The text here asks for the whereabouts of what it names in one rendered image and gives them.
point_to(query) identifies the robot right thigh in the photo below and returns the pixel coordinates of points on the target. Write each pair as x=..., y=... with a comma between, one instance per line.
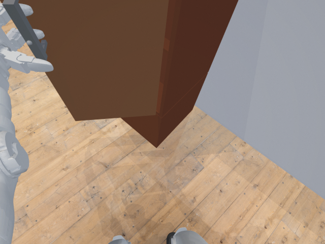
x=187, y=237

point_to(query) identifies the robot left shin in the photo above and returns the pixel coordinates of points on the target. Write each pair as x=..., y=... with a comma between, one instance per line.
x=117, y=237

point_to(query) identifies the robot left upper arm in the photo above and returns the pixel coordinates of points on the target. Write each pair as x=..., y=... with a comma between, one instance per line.
x=13, y=161

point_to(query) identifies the left robot hand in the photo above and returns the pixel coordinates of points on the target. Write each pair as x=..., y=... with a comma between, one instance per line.
x=13, y=39

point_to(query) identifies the left robot forearm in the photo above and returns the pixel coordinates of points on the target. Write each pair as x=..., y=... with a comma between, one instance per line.
x=5, y=102

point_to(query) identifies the handle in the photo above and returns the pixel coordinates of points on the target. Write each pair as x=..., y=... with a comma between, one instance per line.
x=20, y=20

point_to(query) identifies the cupboard door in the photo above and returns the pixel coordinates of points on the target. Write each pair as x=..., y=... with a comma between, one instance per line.
x=106, y=54

